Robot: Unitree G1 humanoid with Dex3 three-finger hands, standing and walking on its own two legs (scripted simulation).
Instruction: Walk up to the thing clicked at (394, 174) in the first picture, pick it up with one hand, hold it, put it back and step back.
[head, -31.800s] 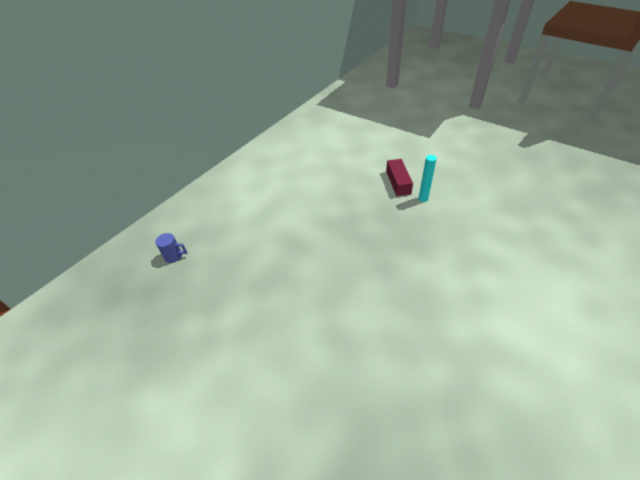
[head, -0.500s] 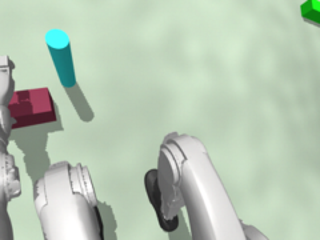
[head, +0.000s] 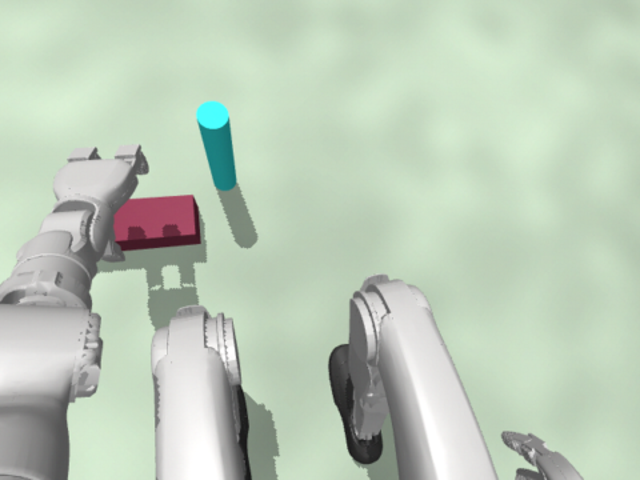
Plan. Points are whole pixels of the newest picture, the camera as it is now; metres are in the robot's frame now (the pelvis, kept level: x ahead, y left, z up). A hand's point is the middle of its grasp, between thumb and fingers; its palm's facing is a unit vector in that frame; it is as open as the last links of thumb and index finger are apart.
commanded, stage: withdraw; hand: left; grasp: from above
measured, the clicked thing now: (140, 224) +0.51 +0.25 -0.33
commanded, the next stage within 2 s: home in 0.12 s
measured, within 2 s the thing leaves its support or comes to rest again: neither
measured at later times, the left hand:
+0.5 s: hand (74, 179) +0.51 +0.28 -0.13, palm faces -0.38 -0.17 -0.91, open 12.3 cm
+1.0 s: hand out of the picture +0.30 +0.24 +0.08, palm faces -0.14 -0.83 -0.54, open 7.5 cm
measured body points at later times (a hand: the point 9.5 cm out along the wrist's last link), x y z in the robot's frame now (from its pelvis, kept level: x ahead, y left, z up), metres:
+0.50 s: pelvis +0.02 +0.01 +0.00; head +0.26 +0.05 +0.38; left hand +0.53 +0.29 -0.08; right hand +0.04 -0.23 -0.12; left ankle +0.09 +0.12 -0.33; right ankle +0.12 -0.11 -0.33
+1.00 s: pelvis +0.02 +0.01 +0.19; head +0.15 +0.05 +0.62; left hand +0.31 +0.28 +0.11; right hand +0.24 -0.23 +0.10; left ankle +0.09 +0.12 -0.33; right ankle +0.11 -0.11 -0.33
